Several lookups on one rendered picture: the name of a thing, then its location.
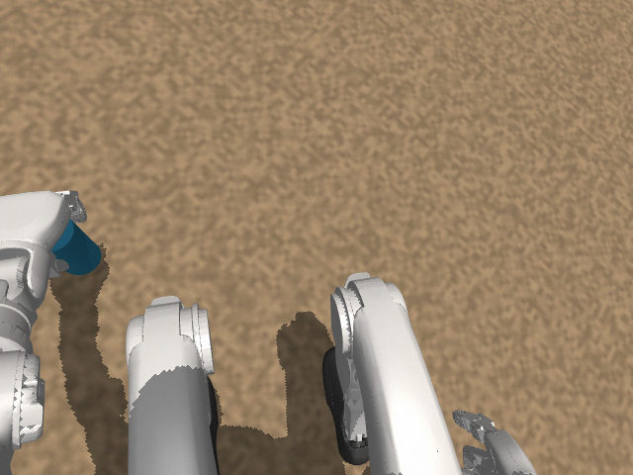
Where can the left robot hand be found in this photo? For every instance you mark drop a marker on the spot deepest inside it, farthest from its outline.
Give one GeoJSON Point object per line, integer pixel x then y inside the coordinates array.
{"type": "Point", "coordinates": [40, 218]}

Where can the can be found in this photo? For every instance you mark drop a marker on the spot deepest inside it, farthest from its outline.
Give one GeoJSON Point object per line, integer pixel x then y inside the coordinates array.
{"type": "Point", "coordinates": [76, 248]}

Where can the left robot arm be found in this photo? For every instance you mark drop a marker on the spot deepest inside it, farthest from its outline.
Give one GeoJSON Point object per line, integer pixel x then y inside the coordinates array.
{"type": "Point", "coordinates": [24, 273]}

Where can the right robot foot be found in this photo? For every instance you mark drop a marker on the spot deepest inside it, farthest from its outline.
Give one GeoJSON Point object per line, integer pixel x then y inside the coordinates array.
{"type": "Point", "coordinates": [353, 452]}

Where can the right robot hand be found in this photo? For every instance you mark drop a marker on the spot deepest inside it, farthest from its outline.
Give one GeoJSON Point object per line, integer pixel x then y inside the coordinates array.
{"type": "Point", "coordinates": [503, 456]}

